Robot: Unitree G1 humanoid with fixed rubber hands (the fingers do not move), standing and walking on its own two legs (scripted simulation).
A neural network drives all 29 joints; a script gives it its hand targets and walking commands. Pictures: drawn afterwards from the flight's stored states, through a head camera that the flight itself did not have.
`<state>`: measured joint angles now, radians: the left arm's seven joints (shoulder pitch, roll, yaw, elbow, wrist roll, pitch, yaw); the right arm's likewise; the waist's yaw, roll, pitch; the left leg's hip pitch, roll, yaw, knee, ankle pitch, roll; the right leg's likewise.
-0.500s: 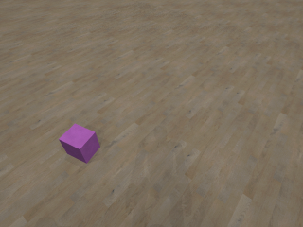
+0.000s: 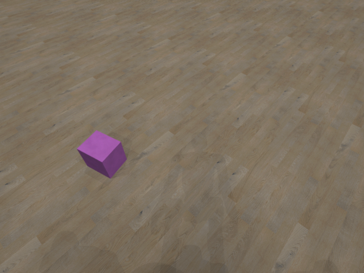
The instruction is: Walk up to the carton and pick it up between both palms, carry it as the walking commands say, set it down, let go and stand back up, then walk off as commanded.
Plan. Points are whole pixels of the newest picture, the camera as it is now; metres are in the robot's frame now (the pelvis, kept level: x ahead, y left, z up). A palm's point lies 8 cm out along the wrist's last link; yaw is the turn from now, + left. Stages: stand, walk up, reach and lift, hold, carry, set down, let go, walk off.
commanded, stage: walk off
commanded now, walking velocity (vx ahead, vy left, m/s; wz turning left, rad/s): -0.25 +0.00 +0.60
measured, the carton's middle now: (103, 154) +0.89 +0.48 -0.67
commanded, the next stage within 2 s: stand in 1.64 s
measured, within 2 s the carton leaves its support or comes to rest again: neither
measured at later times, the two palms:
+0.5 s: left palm out of the picture -0.08 +0.25 -0.17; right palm out of the picture -0.04 -0.25 -0.14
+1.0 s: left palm out of the picture -0.25 +0.23 -0.13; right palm out of the picture -0.12 -0.28 -0.13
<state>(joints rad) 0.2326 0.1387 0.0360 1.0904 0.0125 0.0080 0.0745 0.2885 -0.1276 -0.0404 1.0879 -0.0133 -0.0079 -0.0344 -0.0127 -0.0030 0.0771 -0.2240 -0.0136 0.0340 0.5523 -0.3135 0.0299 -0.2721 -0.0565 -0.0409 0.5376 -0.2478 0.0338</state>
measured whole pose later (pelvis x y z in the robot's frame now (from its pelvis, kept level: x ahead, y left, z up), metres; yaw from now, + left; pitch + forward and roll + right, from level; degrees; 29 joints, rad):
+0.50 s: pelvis -0.14 -0.01 -0.03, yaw +15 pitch -2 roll -2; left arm 0.04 0.21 0.08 0.93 0.03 0.09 0.05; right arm 0.23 -0.18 -0.09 0.91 -0.02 0.08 0.02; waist -0.03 -0.06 0.16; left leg -0.27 0.04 0.07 0.80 -0.50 0.01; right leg -0.48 -0.20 -0.23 0.74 -0.29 0.03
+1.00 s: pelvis -0.29 -0.07 +0.00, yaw +30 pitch +1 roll -2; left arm -0.04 0.24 0.06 0.86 -0.03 0.09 0.03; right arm 0.19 -0.21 -0.09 0.89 -0.03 0.05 -0.01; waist -0.07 0.03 0.18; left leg -0.45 -0.07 -0.16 0.39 0.05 0.01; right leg -0.31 0.06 0.06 0.76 -0.45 0.04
